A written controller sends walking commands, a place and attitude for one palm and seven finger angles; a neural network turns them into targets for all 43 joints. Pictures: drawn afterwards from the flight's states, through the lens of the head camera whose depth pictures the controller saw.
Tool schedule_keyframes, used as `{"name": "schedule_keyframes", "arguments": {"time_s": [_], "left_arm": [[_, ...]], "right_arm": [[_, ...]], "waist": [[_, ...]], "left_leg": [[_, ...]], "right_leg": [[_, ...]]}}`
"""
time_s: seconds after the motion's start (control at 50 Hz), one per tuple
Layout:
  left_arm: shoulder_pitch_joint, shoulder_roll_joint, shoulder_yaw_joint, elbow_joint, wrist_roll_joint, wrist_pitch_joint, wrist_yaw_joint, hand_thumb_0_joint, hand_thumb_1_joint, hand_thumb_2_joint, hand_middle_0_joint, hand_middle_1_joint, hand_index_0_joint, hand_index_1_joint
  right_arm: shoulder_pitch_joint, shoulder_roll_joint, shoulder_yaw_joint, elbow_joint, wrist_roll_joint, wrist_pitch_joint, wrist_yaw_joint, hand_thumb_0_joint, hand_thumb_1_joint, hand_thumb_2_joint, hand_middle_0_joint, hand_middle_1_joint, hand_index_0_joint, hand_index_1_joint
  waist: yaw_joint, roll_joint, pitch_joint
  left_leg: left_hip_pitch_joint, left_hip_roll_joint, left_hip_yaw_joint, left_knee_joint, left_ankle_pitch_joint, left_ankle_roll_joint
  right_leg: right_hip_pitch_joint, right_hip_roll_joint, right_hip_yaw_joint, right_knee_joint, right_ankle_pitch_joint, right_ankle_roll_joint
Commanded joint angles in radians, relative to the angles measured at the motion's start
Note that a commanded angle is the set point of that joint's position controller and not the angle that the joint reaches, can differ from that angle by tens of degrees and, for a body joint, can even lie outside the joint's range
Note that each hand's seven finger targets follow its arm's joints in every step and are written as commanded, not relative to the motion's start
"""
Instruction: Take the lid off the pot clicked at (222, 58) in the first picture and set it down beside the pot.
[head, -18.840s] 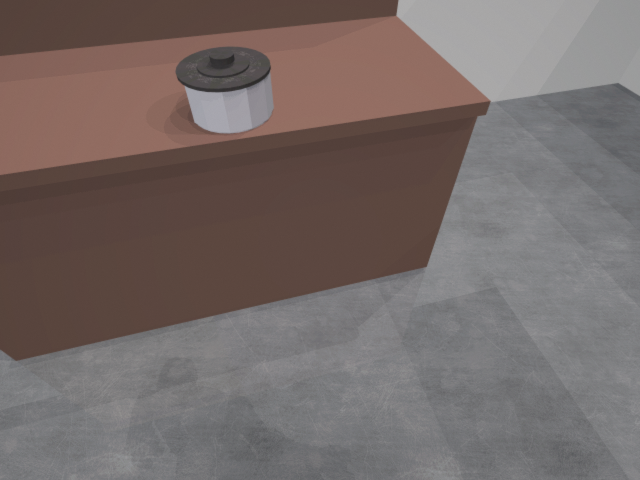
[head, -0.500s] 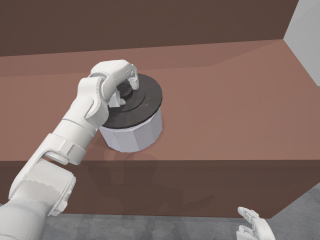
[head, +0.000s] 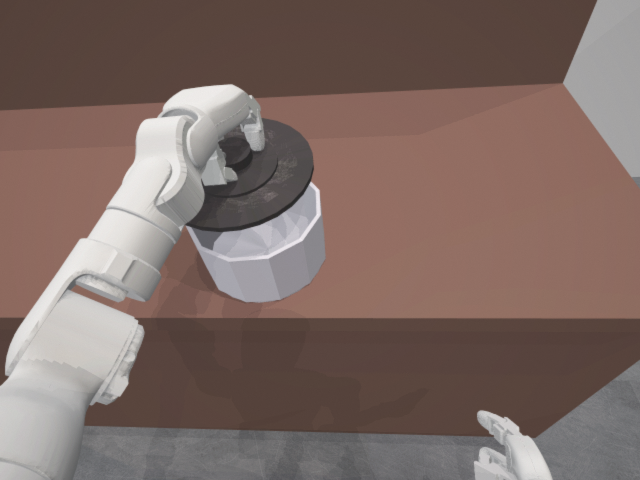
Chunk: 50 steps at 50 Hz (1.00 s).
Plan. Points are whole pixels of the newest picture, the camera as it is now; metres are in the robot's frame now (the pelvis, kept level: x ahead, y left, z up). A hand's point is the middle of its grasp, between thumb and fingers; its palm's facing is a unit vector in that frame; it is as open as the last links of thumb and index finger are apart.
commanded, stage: lift the lid straight up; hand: left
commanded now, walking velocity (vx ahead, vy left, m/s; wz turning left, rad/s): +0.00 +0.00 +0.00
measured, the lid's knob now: (231, 154) +0.47 +0.13 +0.17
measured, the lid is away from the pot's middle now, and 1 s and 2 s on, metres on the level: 0.01 0.02 0.12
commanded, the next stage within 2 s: move the lid sideways beside the pot in 1.00 s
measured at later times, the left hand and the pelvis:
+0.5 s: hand (215, 122) +0.45 +0.12 +0.24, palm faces -0.14 -0.02 -0.99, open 8.1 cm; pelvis +0.00 +0.01 +0.00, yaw +0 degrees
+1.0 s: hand (219, 95) +0.45 +0.11 +0.27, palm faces -0.12 -0.02 -0.99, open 8.1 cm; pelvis -0.01 +0.00 +0.00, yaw +0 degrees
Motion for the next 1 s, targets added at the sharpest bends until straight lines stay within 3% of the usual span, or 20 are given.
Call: {"name": "schedule_keyframes", "arguments": {"time_s": [0.0,0.1,0.16,0.24,0.26,0.36,0.42,0.48,0.6,0.66,0.74,0.76,0.8,0.84,0.86,0.88,0.92,0.94,0.96,0.98], "left_arm": [[-0.647,0.24,0.161,-0.206,0.045,-0.001,0.055,0.0,0.525,1.109,-0.818,-0.937,-0.849,-0.962],[-0.672,0.229,0.15,-0.218,0.048,-0.001,0.047,0.0,0.525,1.109,-0.818,-0.937,-0.849,-0.962],[-0.692,0.295,0.201,-0.241,0.052,-0.006,0.042,0.0,0.525,1.109,-0.818,-0.937,-0.849,-0.962],[-0.708,0.212,0.139,-0.23,0.029,-0.006,0.035,0.0,0.525,1.109,-0.818,-0.937,-0.849,-0.962],[-0.751,0.254,0.163,-0.253,0.051,-0.007,0.039,0.0,0.525,1.109,-0.818,-0.937,-0.849,-0.962],[-0.806,0.253,0.159,-0.278,0.05,-0.007,0.039,0.0,0.525,1.109,-0.818,-0.937,-0.849,-0.962],[-0.794,0.234,0.149,-0.197,0.054,0.008,0.038,0.0,0.525,1.109,-0.818,-0.937,-0.849,-0.962],[-0.818,0.193,0.119,-0.244,0.053,-0.003,0.038,0.0,0.525,1.109,-0.818,-0.937,-0.849,-0.962],[-0.832,0.259,0.173,-0.147,0.067,0.009,0.047,0.0,0.525,1.109,-0.818,-0.937,-0.849,-0.962],[-0.852,0.273,0.177,-0.178,0.067,-0.004,0.049,0.0,0.525,1.109,-0.818,-0.937,-0.849,-0.962],[-0.846,0.195,0.123,-0.137,0.04,-0.001,0.043,0.0,0.525,1.109,-0.818,-0.937,-0.849,-0.962],[-0.897,0.277,0.175,-0.163,0.068,-0.003,0.045,0.0,0.525,1.109,-0.818,-0.937,-0.849,-0.962],[-0.883,0.282,0.177,-0.096,0.078,0.01,0.041,0.0,0.525,1.109,-0.818,-0.937,-0.849,-0.962],[-0.83,0.195,0.124,-0.084,0.047,0.007,0.03,0.0,0.525,1.109,-0.818,-0.937,-0.849,-0.962],[-0.832,0.248,0.155,-0.067,0.072,0.011,0.027,0.0,0.525,1.109,-0.818,-0.937,-0.849,-0.962],[-0.856,0.2,0.108,-0.069,0.076,0.016,0.019,0.0,0.525,1.109,-0.818,-0.937,-0.849,-0.962],[-0.856,0.221,0.121,-0.051,0.077,0.021,0.015,0.0,0.525,1.109,-0.818,-0.937,-0.849,-0.962],[-0.845,0.166,0.088,-0.08,0.047,0.012,0.012,0.0,0.525,1.109,-0.818,-0.937,-0.849,-0.962],[-0.906,0.24,0.133,-0.126,0.071,0.01,0.013,0.0,0.525,1.109,-0.818,-0.937,-0.849,-0.962],[-0.928,0.223,0.112,-0.119,0.074,0.011,0.009,0.0,0.525,1.109,-0.818,-0.937,-0.849,-0.962]], "right_arm": [[-0.11,-0.097,-0.036,-0.137,0.002,-0.049,-0.006,0.0,-0.9,-0.9,0.2,0.3,0.2,0.3],[-0.113,-0.096,-0.037,-0.141,0.001,-0.057,0.0,0.0,-0.9,-0.9,0.2,0.3,0.2,0.3],[-0.109,-0.102,-0.034,-0.142,-0.001,-0.054,0.0,0.0,-0.9,-0.9,0.2,0.3,0.2,0.3],[-0.109,-0.104,-0.039,-0.143,0.002,-0.055,0.0,0.0,-0.9,-0.9,0.2,0.3,0.2,0.3],[-0.108,-0.098,-0.036,-0.141,-0.001,-0.06,0.0,0.0,-0.9,-0.9,0.2,0.3,0.2,0.3],[-0.106,-0.096,-0.035,-0.141,-0.002,-0.071,0.007,0.0,-0.9,-0.9,0.2,0.3,0.2,0.3],[-0.104,-0.1,-0.031,-0.126,-0.001,-0.068,0.005,0.0,-0.9,-0.9,0.2,0.3,0.2,0.3],[-0.121,-0.093,-0.035,-0.143,-0.004,-0.075,0.012,0.0,-0.9,-0.9,0.2,0.3,0.2,0.3],[-0.118,-0.097,-0.024,-0.129,-0.004,-0.066,0.005,0.0,-0.9,-0.9,0.2,0.3,0.2,0.3],[-0.117,-0.091,-0.022,-0.138,-0.006,-0.069,0.003,0.0,-0.9,-0.9,0.2,0.3,0.2,0.3],[-0.108,-0.096,-0.028,-0.136,-0.003,-0.069,-0.001,0.0,-0.9,-0.9,0.2,0.3,0.2,0.3],[-0.108,-0.094,-0.022,-0.133,-0.006,-0.077,-0.002,0.0,-0.9,-0.9,0.2,0.3,0.2,0.3],[-0.112,-0.095,-0.018,-0.13,-0.006,-0.077,-0.008,0.0,-0.9,-0.9,0.2,0.3,0.2,0.3],[-0.101,-0.098,-0.025,-0.135,-0.003,-0.072,-0.005,0.0,-0.9,-0.9,0.2,0.3,0.2,0.3],[-0.105,-0.096,-0.019,-0.128,-0.003,-0.07,-0.005,0.0,-0.9,-0.9,0.2,0.3,0.2,0.3],[-0.116,-0.096,-0.019,-0.135,-0.001,-0.07,-0.007,0.0,-0.9,-0.9,0.2,0.3,0.2,0.3],[-0.11,-0.097,-0.018,-0.131,0.0,-0.071,-0.012,0.0,-0.9,-0.9,0.2,0.3,0.2,0.3],[-0.104,-0.101,-0.023,-0.138,0.002,-0.07,-0.01,0.0,-0.9,-0.9,0.2,0.3,0.2,0.3],[-0.105,-0.096,-0.021,-0.135,0.0,-0.077,-0.011,0.0,-0.9,-0.9,0.2,0.3,0.2,0.3],[-0.109,-0.096,-0.022,-0.139,-0.001,-0.083,-0.013,0.0,-0.9,-0.9,0.2,0.3,0.2,0.3]], "waist": [[-0.005,-0.112,-0.457],[-0.004,-0.091,-0.46],[0.006,-0.104,-0.493],[-0.012,-0.096,-0.465],[-0.003,-0.089,-0.487],[-0.003,-0.071,-0.527],[-0.003,-0.106,-0.458],[0.0,-0.085,-0.498],[0.011,-0.14,-0.445],[0.017,-0.122,-0.501],[-0.005,-0.133,-0.452],[0.01,-0.124,-0.488],[0.013,-0.139,-0.461],[-0.002,-0.124,-0.444],[0.009,-0.153,-0.446],[0.0,-0.145,-0.423],[-0.001,-0.146,-0.422],[-0.012,-0.143,-0.436],[-0.002,-0.131,-0.472],[-0.007,-0.116,-0.464]], "left_leg": [[0.357,-0.021,-0.035,0.003,0.163,0.048],[0.372,-0.022,-0.041,0.003,0.17,0.046],[0.366,-0.021,-0.04,-0.006,0.186,0.044],[0.379,-0.019,-0.043,0.0,0.183,0.047],[0.392,-0.016,-0.046,-0.009,0.181,0.042],[0.423,-0.013,-0.06,-0.011,0.209,0.036],[0.377,-0.014,-0.053,-0.022,0.161,0.035],[0.41,-0.013,-0.059,-0.013,0.194,0.034],[0.341,-0.011,-0.045,-0.037,0.125,0.033],[0.361,-0.013,-0.044,-0.038,0.145,0.033],[0.347,-0.014,-0.039,-0.03,0.122,0.042],[0.354,-0.014,-0.037,-0.037,0.128,0.038],[0.326,-0.018,-0.032,-0.034,0.116,0.039],[0.327,-0.02,-0.032,-0.029,0.125,0.043],[0.316,-0.016,-0.028,-0.036,0.116,0.04],[0.314,-0.018,-0.025,-0.033,0.104,0.042],[0.31,-0.02,-0.022,-0.032,0.098,0.044],[0.323,-0.021,-0.029,-0.027,0.107,0.047],[0.344,-0.018,-0.027,-0.031,0.114,0.045],[0.346,-0.024,-0.03,-0.023,0.118,0.049]], "right_leg": [[-0.051,0.04,-0.004,-0.064,0.382,-0.034],[-0.063,0.043,-0.008,-0.064,0.369,-0.039],[-0.024,0.04,-0.005,-0.062,0.386,-0.038],[-0.061,0.038,-0.013,-0.073,0.364,-0.041],[-0.055,0.044,-0.013,-0.067,0.356,-0.041],[-0.057,0.048,-0.015,-0.061,0.35,-0.045],[-0.078,0.048,-0.02,-0.069,0.321,-0.045],[-0.077,0.048,-0.021,-0.063,0.327,-0.05],[-0.066,0.041,-0.017,-0.071,0.283,-0.048],[-0.037,0.04,-0.011,-0.07,0.293,-0.046],[-0.07,0.034,-0.014,-0.085,0.278,-0.045],[-0.041,0.038,-0.007,-0.077,0.293,-0.043],[-0.043,0.034,-0.003,-0.075,0.297,-0.043],[-0.058,0.03,-0.01,-0.084,0.298,-0.044],[-0.046,0.034,-0.005,-0.08,0.294,-0.04],[-0.066,0.035,-0.006,-0.083,0.291,-0.04],[-0.065,0.034,-0.002,-0.084,0.287,-0.037],[-0.063,0.029,-0.006,-0.089,0.293,-0.038],[-0.045,0.033,0.001,-0.082,0.302,-0.037],[-0.051,0.036,0.003,-0.082,0.316,-0.038]]}}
